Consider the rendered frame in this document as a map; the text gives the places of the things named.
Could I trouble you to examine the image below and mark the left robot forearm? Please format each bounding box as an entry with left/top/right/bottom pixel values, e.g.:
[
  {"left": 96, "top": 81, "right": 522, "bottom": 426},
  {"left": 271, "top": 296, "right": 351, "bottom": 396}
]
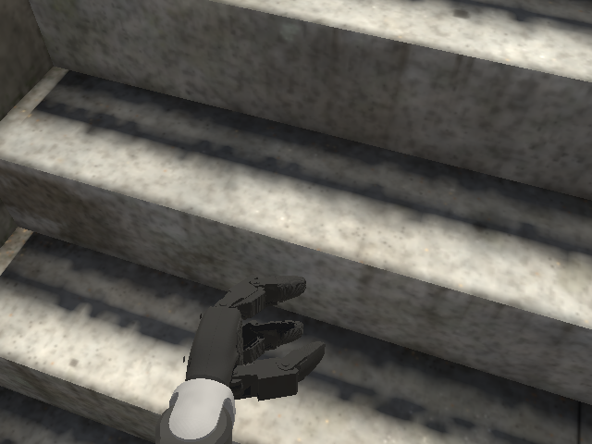
[{"left": 155, "top": 378, "right": 236, "bottom": 444}]

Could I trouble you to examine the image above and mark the robot left hand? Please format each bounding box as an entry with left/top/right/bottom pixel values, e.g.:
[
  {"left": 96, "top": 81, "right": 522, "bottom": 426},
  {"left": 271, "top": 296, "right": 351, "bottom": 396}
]
[{"left": 183, "top": 275, "right": 326, "bottom": 401}]

